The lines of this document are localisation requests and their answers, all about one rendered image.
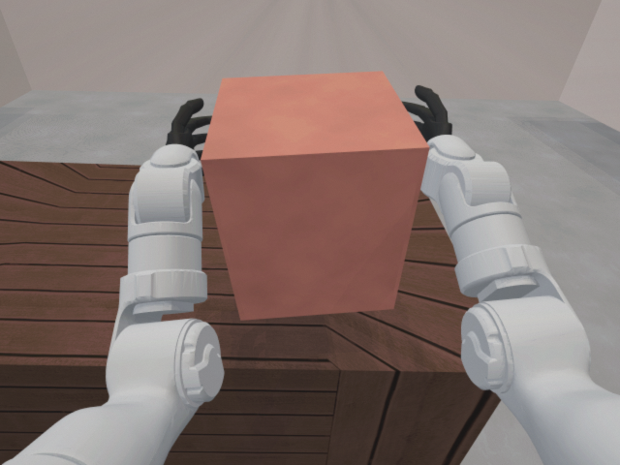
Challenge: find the robot right forearm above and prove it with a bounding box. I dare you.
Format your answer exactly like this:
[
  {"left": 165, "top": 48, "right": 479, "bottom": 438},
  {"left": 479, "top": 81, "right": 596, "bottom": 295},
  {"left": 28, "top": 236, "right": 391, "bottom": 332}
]
[{"left": 420, "top": 135, "right": 591, "bottom": 371}]

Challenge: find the robot left forearm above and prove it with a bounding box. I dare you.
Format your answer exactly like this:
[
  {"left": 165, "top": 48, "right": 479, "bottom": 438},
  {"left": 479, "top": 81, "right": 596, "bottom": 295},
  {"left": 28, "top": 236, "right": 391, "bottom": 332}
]
[{"left": 106, "top": 144, "right": 207, "bottom": 395}]

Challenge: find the robot left upper arm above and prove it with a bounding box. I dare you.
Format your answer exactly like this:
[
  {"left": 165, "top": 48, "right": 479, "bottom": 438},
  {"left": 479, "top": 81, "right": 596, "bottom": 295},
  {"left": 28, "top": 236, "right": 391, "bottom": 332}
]
[{"left": 2, "top": 319, "right": 225, "bottom": 465}]

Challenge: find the carton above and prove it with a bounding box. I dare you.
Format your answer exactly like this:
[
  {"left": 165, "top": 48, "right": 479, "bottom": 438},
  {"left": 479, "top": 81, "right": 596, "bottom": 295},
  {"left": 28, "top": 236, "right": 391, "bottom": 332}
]
[{"left": 201, "top": 71, "right": 430, "bottom": 321}]

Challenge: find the right robot hand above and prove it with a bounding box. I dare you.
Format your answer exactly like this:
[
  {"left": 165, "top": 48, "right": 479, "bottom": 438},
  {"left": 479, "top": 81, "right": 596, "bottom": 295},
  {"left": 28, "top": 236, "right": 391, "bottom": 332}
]
[{"left": 402, "top": 85, "right": 452, "bottom": 142}]

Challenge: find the left robot hand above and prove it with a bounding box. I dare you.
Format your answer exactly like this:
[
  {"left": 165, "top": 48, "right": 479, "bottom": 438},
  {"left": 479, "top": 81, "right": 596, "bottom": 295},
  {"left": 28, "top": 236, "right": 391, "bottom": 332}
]
[{"left": 166, "top": 98, "right": 212, "bottom": 176}]

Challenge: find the robot right upper arm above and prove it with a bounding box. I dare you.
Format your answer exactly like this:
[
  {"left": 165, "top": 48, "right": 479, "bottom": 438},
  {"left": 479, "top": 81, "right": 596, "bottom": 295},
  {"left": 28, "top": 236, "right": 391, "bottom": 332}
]
[{"left": 461, "top": 295, "right": 620, "bottom": 465}]

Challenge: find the pedestal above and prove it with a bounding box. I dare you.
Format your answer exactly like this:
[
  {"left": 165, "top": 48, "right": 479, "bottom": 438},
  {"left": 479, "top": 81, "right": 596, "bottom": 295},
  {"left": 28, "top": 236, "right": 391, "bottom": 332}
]
[{"left": 0, "top": 161, "right": 501, "bottom": 465}]

